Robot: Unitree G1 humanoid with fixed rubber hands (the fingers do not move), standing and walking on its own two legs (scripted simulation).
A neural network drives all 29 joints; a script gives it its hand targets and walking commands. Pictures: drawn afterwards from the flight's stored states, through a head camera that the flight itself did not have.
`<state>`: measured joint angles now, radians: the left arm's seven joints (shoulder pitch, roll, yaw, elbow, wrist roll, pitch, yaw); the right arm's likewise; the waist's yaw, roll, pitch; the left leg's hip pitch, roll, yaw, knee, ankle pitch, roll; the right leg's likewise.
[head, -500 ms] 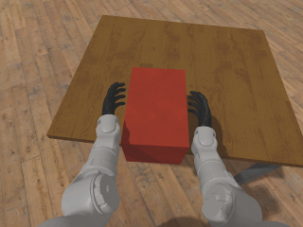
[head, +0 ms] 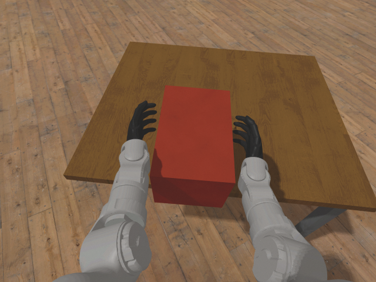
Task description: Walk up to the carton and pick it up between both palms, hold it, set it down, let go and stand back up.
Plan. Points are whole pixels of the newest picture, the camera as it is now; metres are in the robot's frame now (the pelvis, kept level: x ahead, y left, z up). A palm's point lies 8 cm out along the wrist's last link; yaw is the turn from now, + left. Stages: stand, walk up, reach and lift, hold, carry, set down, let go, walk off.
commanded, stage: reach and lift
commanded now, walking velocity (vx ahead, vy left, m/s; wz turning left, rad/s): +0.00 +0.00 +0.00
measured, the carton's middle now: (193, 145) +0.43 +0.00 -0.01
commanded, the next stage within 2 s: none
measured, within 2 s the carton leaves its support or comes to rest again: neither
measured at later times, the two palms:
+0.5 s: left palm (130, 126) +0.38 +0.13 +0.13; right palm (257, 144) +0.35 -0.12 +0.10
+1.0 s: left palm (122, 125) +0.34 +0.13 +0.17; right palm (265, 144) +0.33 -0.12 +0.13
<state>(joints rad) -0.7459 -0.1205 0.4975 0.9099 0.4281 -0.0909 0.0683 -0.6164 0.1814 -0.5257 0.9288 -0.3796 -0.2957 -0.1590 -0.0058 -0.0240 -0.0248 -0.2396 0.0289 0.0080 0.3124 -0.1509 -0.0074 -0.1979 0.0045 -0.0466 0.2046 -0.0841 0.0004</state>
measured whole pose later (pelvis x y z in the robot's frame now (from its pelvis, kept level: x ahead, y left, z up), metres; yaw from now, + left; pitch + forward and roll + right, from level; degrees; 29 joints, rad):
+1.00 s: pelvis -0.03 +0.00 +0.00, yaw +1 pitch -10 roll -1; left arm -0.64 -0.16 0.30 0.18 0.51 0.60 -0.01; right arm -0.55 0.11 -0.11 0.56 0.00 0.05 -0.20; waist -0.08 -0.08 0.12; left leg 0.01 0.01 -0.01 0.30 -0.14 0.00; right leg 0.04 -0.01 -0.06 0.24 -0.11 0.01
